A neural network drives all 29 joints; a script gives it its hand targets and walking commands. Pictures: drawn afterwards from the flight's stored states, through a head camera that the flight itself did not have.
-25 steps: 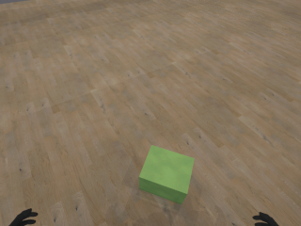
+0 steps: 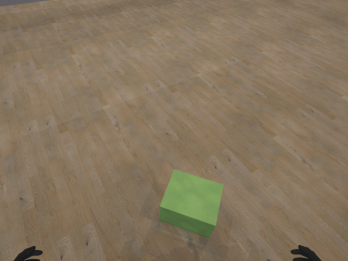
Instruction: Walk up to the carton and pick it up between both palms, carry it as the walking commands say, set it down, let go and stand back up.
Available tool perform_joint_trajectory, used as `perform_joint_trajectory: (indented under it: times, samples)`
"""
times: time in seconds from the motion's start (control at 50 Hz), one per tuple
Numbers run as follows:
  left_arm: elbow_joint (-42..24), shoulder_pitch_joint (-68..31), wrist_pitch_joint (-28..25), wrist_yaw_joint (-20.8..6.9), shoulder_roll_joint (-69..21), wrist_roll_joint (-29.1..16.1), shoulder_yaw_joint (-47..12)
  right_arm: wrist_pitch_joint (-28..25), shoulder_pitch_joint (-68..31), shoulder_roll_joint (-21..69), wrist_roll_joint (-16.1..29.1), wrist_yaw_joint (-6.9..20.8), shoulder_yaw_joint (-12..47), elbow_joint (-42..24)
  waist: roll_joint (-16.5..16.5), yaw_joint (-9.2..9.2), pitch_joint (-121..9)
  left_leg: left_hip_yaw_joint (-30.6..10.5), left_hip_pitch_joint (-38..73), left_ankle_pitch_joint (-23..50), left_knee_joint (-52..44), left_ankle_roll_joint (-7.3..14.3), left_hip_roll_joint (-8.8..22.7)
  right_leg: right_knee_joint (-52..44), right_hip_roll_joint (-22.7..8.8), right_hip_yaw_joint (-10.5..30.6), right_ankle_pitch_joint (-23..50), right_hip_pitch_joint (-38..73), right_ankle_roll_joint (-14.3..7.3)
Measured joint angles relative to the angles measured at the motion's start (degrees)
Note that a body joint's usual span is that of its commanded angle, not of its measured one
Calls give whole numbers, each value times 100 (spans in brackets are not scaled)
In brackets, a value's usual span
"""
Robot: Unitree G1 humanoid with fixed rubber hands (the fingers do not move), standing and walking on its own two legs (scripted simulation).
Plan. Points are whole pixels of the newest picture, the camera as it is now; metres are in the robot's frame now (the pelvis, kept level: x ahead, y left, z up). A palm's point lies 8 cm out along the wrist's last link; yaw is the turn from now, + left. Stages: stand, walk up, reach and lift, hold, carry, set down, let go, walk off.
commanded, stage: walk up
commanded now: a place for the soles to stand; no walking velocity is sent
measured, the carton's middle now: (191, 202) +0.54 -0.13 -0.64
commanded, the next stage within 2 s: none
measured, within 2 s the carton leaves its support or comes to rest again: neither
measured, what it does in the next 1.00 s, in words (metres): steps on the spot: left foot, then right foot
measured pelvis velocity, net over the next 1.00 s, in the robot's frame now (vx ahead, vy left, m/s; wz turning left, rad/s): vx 0.07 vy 0.07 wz -0.07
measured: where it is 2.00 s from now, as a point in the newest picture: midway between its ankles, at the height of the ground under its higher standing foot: outside the picture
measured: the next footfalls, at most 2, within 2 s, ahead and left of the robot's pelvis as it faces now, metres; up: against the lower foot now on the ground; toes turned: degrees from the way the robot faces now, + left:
left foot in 0.26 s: +0.19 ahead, +0.15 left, +0.00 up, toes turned -20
right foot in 0.54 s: +0.14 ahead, -0.11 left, +0.00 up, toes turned -3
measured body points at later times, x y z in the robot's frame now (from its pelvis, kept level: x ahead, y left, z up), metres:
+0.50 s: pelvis +0.03 +0.05 +0.01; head +0.05 +0.05 +0.46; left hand +0.10 +0.40 -0.06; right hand +0.16 -0.26 -0.07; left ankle +0.13 +0.19 -0.71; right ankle +0.09 -0.10 -0.69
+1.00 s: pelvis +0.07 +0.07 -0.01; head +0.10 +0.07 +0.44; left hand +0.16 +0.41 -0.08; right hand +0.15 -0.27 -0.08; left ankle +0.08 +0.19 -0.70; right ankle +0.10 -0.10 -0.71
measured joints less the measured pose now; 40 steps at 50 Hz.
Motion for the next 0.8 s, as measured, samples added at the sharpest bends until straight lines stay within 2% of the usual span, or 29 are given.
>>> perform_joint_trajectory:
  times: [0.04,0.08,0.12,0.18,0.24,0.28,0.32,0.36,0.4,0.48,0.54,0.58,0.64,0.68,0.72,0.74,0.8]
  samples:
    - [6,325,-192,68,4,0,8,105,-31,3,-9,125,-2,2,53,5,-9,87,-102,-360,555,10,5,-170,5,10,90,171,14]
    - [7,693,-284,130,4,0,7,138,-114,1,-12,189,-3,-4,141,3,-9,232,-297,-379,1046,10,124,-359,-17,9,151,348,36]
    - [6,988,-336,186,3,0,11,139,-249,-1,-12,247,-2,-7,246,1,8,285,-462,-483,1126,10,264,-516,-80,8,206,484,53]
    - [3,1160,-348,211,2,0,28,139,-506,-4,-12,356,0,-9,404,28,128,332,-535,-499,695,10,445,-613,-214,3,230,606,134]
    - [3,1161,-348,200,5,0,28,106,-666,-6,-12,408,-2,-10,559,38,162,337,-303,-88,-99,28,461,-521,-314,1,171,585,272]
    - [11,1113,-341,188,11,1,25,71,-659,-6,-12,407,-4,-2,611,37,242,344,-181,689,-292,60,423,375,-338,42,125,240,81]
    - [9,1022,-281,192,12,0,25,69,-514,3,-12,399,-4,-2,558,34,252,409,-105,736,-171,60,424,1560,-279,42,16,-248,-54]
    - [2,910,-266,157,18,0,26,70,-325,4,-12,356,-3,-4,456,25,242,445,63,604,-307,61,444,2077,-207,53,6,-619,-94]
    - [0,838,-266,100,23,0,39,102,-214,7,-12,349,-2,-5,332,-6,238,452,161,514,-476,72,443,1862,-202,63,-2,-807,-90]
    - [41,886,-268,54,25,0,56,182,-199,9,-12,349,-8,-4,193,-18,233,465,146,368,-559,94,461,672,-173,69,70,-734,-41]
    - [97,1154,-299,159,51,-1,99,326,-288,9,-13,347,-21,2,138,-12,207,481,-96,-286,73,102,438,-223,-136,101,323,-401,-60]
    - [168,1260,-302,251,40,0,72,456,-386,9,-13,331,-32,3,207,-7,292,479,-239,-492,843,108,420,-1,-133,97,813,-404,16]
    - [166,1285,-306,349,27,0,29,488,-506,6,-12,329,-43,-5,427,-5,258,473,-350,-503,1379,108,459,107,-132,98,766,-409,65]
    - [166,1211,-306,364,27,0,31,489,-561,4,-12,336,-79,-5,596,-7,240,472,-344,-505,1388,108,472,91,-131,102,736,-489,-17]
    - [166,1139,-282,360,26,0,36,489,-560,0,-12,370,-84,-9,702,-12,233,465,-137,-556,988,108,438,115,-132,153,706,-638,-97]
    - [169,1126,-258,359,35,0,42,473,-551,-1,-12,375,-87,-11,705,-19,237,467,49,-597,634,108,397,222,-137,222,638,-764,-130]
    - [170,1013,-167,358,8,1,25,388,-317,3,-12,363,-88,-3,576,-22,302,670,95,-535,597,127,337,1053,-59,404,166,-1101,-177]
